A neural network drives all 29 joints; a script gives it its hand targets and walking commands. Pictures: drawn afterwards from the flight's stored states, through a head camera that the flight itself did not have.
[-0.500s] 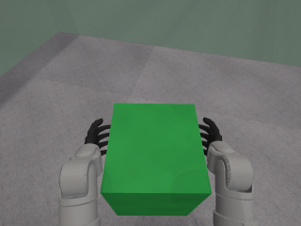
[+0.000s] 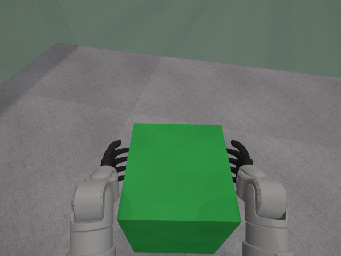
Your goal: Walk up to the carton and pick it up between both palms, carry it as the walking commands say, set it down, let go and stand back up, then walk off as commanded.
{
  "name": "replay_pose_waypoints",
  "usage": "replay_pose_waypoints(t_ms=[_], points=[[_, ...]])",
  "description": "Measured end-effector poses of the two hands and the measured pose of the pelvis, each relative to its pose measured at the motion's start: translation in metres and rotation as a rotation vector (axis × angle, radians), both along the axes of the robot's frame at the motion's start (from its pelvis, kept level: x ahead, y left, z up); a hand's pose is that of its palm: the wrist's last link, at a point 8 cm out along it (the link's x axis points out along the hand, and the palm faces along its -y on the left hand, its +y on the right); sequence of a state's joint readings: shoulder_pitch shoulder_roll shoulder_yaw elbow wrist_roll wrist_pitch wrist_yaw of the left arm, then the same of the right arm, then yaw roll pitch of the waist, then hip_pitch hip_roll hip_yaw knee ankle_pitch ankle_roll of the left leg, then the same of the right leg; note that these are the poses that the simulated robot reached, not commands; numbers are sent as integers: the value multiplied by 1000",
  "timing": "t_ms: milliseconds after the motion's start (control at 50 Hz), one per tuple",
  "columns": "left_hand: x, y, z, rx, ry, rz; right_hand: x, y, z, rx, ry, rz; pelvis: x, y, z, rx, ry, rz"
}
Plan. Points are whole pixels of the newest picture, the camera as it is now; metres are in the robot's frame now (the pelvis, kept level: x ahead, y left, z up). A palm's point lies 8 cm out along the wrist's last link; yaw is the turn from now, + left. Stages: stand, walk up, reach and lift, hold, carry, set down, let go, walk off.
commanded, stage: carry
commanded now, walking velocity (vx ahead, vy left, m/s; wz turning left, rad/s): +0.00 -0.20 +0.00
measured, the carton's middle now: (175, 191) +0.26 -0.01 +0.01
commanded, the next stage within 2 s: none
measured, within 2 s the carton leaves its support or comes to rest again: neither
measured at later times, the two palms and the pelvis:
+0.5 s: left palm (158, 180) +0.24 +0.03 +0.10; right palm (300, 174) +0.24 -0.27 +0.10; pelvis -0.03 -0.12 +0.01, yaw -1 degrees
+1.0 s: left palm (202, 202) +0.20 -0.06 +0.09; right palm out of the picture +0.21 -0.35 +0.10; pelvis -0.06 -0.21 +0.00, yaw +0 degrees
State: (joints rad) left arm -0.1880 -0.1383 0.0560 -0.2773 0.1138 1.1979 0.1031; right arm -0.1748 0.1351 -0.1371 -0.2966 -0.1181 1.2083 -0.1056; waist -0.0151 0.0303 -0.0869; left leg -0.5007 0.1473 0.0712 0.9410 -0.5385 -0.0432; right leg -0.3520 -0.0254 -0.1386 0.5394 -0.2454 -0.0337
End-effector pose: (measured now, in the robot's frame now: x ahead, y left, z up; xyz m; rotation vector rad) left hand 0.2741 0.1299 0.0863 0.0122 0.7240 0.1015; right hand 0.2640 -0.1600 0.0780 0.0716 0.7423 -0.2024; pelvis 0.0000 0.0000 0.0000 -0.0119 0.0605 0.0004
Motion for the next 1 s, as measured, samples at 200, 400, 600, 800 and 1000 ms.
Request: replay_pose_waypoints(t_ms=[200,400,600,800,1000], points=[[-15,-21,-5,-60,-51,51,-3,-21,9,-54,-52,48,-14,-37,-8,-10,19,12],[-31,-62,6,-71,-45,56,-18,-62,23,-72,-44,55,-28,-80,8,-24,3,-6],[-37,-154,1,0,-9,6,-36,-154,1,-2,-9,6,-39,-155,0,-5,-1,-9],[-50,-187,14,-4,-53,23,-45,-187,11,2,-54,19,-52,-192,3,17,13,-2],[-76,-187,5,-38,-37,73,-55,-188,17,-49,-38,79,-63,-208,3,15,-17,6]])
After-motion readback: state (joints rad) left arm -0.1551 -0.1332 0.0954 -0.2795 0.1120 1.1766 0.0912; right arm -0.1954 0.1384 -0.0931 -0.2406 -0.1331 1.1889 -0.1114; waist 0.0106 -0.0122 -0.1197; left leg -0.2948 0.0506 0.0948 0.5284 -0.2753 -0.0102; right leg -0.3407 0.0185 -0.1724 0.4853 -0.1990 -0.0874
